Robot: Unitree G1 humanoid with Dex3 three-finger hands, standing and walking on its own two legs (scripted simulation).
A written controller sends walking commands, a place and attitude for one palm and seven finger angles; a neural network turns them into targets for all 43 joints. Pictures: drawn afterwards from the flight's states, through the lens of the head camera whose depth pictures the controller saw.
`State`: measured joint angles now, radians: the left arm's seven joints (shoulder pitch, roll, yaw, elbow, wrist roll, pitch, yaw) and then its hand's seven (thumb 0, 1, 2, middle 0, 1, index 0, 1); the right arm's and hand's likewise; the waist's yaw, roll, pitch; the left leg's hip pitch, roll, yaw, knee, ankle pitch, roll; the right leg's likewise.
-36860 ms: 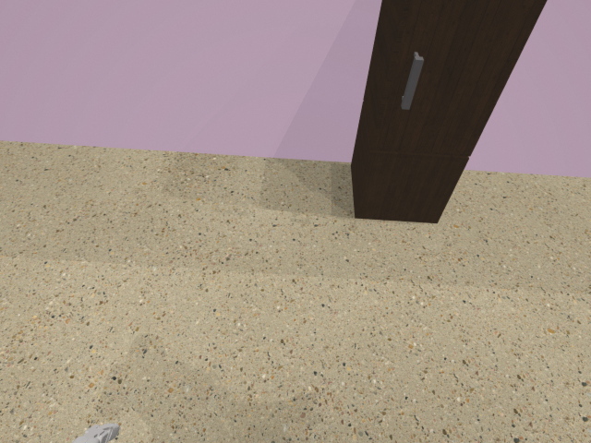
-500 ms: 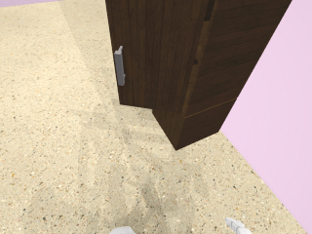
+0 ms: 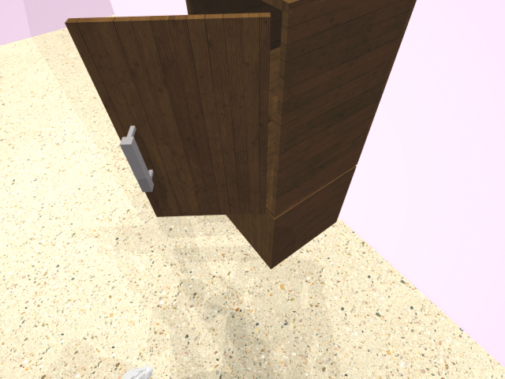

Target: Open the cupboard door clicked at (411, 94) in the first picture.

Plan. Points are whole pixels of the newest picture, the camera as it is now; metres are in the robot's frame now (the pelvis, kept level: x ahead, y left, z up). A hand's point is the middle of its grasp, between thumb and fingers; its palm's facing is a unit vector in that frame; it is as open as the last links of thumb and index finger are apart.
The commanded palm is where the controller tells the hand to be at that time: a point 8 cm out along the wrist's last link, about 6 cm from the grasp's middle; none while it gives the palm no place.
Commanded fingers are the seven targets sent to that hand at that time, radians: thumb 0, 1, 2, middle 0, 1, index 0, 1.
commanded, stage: come to a stop and stand still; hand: left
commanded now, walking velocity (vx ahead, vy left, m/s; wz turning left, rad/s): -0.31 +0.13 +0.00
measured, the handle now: (140, 159) +0.59 +0.28 -0.05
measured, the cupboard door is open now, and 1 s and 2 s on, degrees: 55 55 55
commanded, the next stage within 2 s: look again from close up in 1.12 s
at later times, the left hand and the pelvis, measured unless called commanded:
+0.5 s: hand out of the picture +0.01 +0.23 -0.17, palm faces +0.05 -0.98 -0.20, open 7.4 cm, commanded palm none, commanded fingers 0.00 0.90 0.90 -0.20 -0.30 -0.20 -0.30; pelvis -0.01 +0.03 +0.01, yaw +0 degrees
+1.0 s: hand out of the picture -0.01 +0.15 -0.17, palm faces +0.03 -0.99 -0.14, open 7.3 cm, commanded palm none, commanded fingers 0.00 0.90 0.90 -0.20 -0.30 -0.20 -0.30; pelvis +0.00 -0.01 +0.01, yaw +0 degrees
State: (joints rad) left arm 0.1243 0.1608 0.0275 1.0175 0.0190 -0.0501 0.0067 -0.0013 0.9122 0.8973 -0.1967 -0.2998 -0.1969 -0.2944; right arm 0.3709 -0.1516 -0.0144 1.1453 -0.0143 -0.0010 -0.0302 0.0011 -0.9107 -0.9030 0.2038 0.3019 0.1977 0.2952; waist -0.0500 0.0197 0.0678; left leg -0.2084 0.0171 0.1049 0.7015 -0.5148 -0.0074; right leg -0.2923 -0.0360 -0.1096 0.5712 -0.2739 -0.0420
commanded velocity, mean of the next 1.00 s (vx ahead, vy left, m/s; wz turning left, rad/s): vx -0.02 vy -0.03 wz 0.00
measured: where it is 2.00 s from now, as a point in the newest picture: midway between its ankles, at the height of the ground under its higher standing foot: outside the picture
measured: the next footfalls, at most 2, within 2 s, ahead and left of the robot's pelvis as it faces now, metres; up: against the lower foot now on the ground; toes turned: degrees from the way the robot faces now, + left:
left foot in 0.24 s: +0.09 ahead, +0.14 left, +0.00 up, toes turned +4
right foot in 0.60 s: -0.04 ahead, -0.10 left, +0.00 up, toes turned -2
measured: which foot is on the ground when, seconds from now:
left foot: up 0.00-0.22, down 0.24-1.00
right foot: down 0.00-0.26, up 0.28-0.58, down 0.60-1.00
